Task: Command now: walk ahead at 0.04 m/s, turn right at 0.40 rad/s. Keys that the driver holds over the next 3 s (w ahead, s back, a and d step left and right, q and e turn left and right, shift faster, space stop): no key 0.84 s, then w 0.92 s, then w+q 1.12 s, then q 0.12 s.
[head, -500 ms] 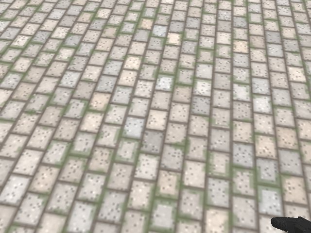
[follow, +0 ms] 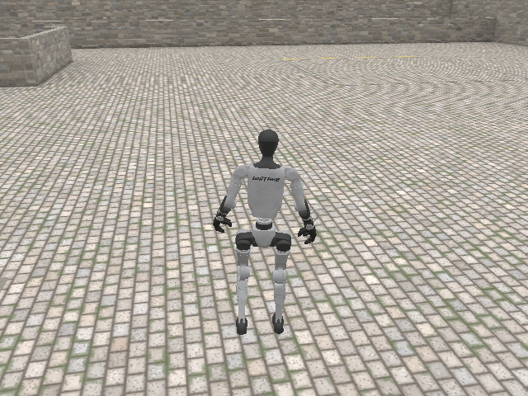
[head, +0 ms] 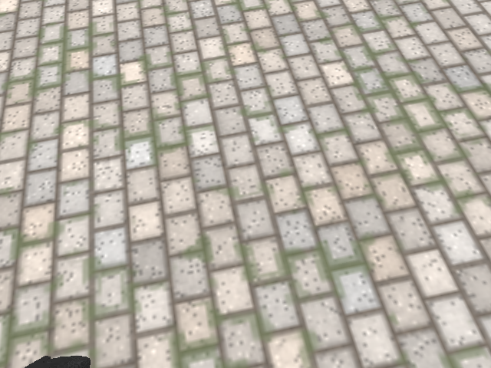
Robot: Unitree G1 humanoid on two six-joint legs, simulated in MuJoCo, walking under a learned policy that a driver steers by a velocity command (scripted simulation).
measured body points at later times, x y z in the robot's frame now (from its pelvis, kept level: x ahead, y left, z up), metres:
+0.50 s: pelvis +0.03 +0.03 +0.00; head +0.04 +0.04 +0.45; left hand +0.18 +0.28 -0.11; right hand +0.14 -0.22 -0.11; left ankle +0.03 +0.15 -0.73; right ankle +0.06 -0.09 -0.73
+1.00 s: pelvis +0.07 +0.03 +0.00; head +0.07 +0.03 +0.45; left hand +0.17 +0.30 -0.13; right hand +0.10 -0.24 -0.13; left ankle +0.03 +0.15 -0.73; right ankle +0.06 -0.08 -0.71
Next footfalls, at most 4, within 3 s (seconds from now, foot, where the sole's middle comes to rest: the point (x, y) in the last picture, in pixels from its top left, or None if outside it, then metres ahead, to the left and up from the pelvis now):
0.26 left None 0.07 0.15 -0.77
1.14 right None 0.16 -0.11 -0.77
1.62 left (235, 322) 0.54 0.10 -0.77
2.12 right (313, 228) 0.82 -0.14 -0.77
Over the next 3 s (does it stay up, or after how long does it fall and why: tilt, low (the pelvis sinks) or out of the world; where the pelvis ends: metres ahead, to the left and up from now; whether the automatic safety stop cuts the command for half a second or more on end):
stays up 1.07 0.13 0.01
